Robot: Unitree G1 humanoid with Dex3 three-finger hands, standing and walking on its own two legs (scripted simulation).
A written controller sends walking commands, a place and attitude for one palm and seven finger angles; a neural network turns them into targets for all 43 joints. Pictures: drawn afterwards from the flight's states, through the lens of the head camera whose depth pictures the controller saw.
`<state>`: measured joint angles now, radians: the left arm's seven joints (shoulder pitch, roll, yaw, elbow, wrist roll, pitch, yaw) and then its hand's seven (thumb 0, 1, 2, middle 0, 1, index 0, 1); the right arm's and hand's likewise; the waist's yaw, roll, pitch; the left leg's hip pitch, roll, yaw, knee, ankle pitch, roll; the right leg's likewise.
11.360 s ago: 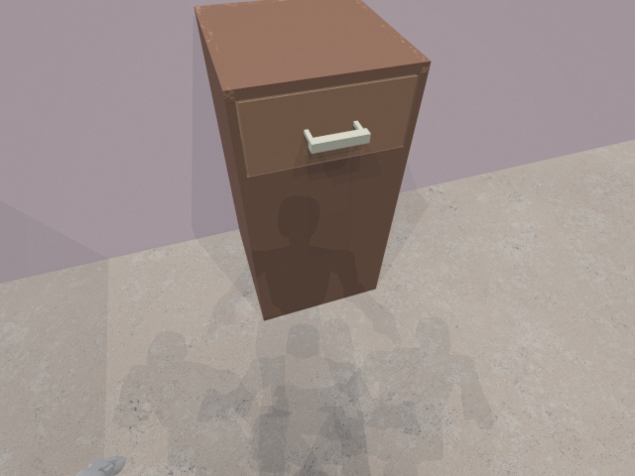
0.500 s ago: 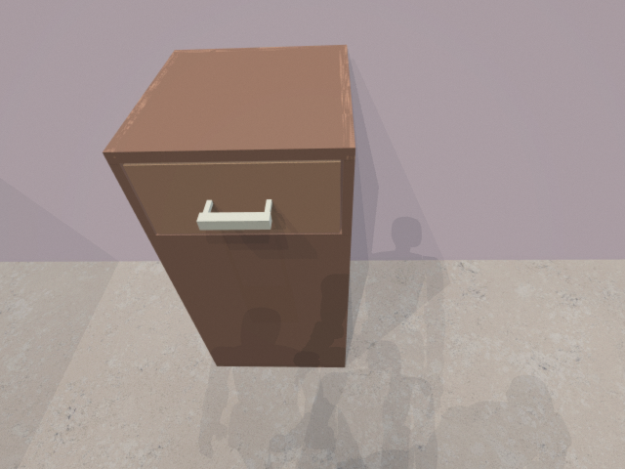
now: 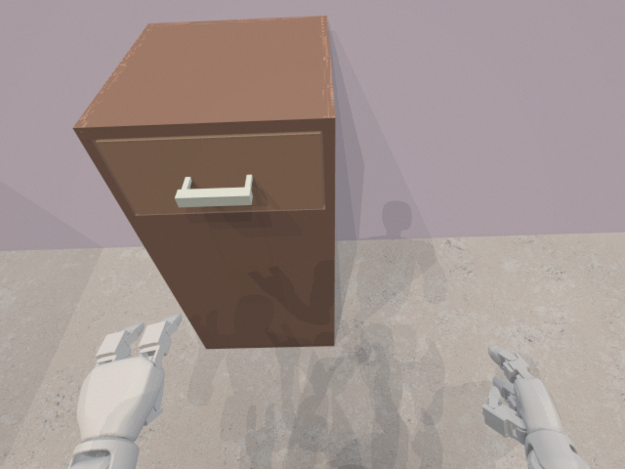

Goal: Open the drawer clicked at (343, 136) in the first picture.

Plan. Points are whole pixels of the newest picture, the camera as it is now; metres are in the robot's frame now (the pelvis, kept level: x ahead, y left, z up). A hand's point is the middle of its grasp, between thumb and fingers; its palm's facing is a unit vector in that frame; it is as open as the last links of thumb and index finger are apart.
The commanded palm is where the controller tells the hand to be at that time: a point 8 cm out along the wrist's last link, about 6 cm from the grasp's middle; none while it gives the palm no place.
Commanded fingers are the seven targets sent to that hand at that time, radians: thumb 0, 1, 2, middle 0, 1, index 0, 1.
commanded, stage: raise the hand with hooked fingers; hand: left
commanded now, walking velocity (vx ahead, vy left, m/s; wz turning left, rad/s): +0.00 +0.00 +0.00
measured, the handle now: (216, 189) +0.56 +0.24 +0.01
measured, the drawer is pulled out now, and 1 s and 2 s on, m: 0.00 0.00 0.00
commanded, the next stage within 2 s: move the hooked fingers above the handle in 1.58 s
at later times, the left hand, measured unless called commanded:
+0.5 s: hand (131, 358) +0.24 +0.26 +0.02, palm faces +0.02 -0.10 -0.99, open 10.9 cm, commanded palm +0.20 +0.26 +0.08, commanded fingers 0.00 -0.08 0.48 -0.27 -0.93 -0.27 -0.93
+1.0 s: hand (116, 285) +0.30 +0.27 +0.10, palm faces +0.09 -0.05 -0.99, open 13.5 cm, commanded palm +0.27 +0.27 +0.15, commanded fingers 0.00 -0.50 0.30 -0.30 -1.20 -0.30 -1.20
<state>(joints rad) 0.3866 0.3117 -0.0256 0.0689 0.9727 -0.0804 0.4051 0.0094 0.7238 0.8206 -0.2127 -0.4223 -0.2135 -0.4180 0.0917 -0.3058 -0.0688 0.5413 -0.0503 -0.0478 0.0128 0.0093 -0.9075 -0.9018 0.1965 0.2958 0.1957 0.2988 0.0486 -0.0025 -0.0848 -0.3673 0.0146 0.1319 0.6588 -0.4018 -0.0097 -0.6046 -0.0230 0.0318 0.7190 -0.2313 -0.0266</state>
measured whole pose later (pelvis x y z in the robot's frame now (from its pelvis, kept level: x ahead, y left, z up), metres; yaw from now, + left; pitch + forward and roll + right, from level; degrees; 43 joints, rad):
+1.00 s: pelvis +0.03 +0.02 +0.02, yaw +4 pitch +1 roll +1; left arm -0.02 0.42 -0.10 0.00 0.99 0.10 0.14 0.00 -0.42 0.33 -0.32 -1.15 -0.32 -1.15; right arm 0.08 -0.24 0.00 0.60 -0.01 0.08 -0.02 0.01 -0.90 -0.90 0.20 0.30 0.20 0.30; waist 0.10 0.07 -0.01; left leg -0.16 0.00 0.05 0.48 -0.35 0.00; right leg -0.35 -0.04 -0.05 0.53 -0.21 0.00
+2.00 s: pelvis +0.01 +0.01 +0.03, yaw +5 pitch +2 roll +1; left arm -0.30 0.45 -0.13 0.28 0.98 -0.02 0.09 0.00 -0.49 0.30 -0.32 -1.21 -0.32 -1.20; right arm 0.14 -0.24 0.00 0.65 0.01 0.08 -0.03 0.01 -0.90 -0.90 0.20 0.30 0.20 0.30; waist 0.08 0.05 0.00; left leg -0.17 -0.01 0.04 0.41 -0.29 0.00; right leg -0.35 -0.05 -0.06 0.45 -0.14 0.00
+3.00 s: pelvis +0.03 +0.02 +0.01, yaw +4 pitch +11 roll +1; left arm -0.77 0.36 -0.14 0.91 1.07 0.01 0.27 0.00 -0.49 0.30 -0.32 -1.21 -0.32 -1.20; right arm 0.27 -0.25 -0.05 0.70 0.00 0.10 -0.01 0.00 -0.90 -0.90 0.20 0.30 0.20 0.30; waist -0.03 0.05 -0.08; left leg -0.38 0.00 0.06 0.54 -0.35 0.01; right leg -0.57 -0.05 -0.03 0.56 -0.19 0.00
